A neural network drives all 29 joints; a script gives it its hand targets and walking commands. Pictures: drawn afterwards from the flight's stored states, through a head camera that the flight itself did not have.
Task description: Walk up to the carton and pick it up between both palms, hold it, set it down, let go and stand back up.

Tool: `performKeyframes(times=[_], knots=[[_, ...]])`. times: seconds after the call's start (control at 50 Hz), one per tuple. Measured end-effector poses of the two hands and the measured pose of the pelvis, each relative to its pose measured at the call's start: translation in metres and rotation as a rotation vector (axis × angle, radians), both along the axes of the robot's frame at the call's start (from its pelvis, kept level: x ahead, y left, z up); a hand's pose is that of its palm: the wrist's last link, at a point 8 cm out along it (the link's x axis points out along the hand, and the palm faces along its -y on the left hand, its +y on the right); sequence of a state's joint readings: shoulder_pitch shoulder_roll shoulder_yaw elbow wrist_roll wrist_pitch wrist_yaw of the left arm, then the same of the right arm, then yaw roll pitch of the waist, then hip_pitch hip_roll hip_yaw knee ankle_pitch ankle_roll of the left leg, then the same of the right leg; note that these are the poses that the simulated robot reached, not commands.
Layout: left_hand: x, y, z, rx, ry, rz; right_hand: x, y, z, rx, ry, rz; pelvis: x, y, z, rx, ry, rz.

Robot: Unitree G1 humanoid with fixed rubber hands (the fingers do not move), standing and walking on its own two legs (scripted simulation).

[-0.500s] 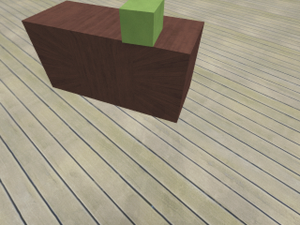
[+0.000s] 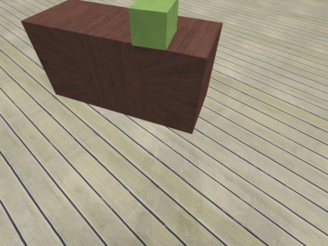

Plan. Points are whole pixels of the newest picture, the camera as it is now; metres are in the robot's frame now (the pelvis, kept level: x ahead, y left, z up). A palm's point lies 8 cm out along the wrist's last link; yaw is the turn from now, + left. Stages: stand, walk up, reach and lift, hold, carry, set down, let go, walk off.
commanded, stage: walk up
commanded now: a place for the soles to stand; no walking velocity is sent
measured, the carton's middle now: (155, 20) +1.35 +0.03 +0.00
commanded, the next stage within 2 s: none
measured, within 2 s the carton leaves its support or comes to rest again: neither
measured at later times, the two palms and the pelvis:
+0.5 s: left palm out of the picture +0.15 +0.32 -0.16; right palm out of the picture +0.12 -0.19 -0.14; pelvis +0.12 +0.06 -0.03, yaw -1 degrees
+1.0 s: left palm (52, 197) +0.31 +0.34 -0.14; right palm (223, 165) +0.41 -0.20 -0.12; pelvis +0.29 +0.06 -0.03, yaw +4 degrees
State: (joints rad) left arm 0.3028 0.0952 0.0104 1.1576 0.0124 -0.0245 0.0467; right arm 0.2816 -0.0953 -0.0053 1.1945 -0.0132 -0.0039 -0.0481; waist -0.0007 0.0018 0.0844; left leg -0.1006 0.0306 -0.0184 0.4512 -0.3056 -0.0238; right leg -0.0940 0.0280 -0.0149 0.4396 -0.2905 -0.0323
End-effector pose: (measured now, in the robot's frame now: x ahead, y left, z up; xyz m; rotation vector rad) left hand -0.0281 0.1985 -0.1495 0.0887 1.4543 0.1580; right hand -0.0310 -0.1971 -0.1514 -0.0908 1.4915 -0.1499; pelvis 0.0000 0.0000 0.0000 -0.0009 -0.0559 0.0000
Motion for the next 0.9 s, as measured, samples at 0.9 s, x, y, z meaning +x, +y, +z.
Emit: performKeyframes(times=[0.9], knots=[[0.342, 0.116, 0.019, 0.188, -0.379, -0.122, 0.358, -0.029, 0.006, -0.111, -0.379, 0.186, 0.258, 0.043, -0.031, -0.049, -0.043, 0.027]])
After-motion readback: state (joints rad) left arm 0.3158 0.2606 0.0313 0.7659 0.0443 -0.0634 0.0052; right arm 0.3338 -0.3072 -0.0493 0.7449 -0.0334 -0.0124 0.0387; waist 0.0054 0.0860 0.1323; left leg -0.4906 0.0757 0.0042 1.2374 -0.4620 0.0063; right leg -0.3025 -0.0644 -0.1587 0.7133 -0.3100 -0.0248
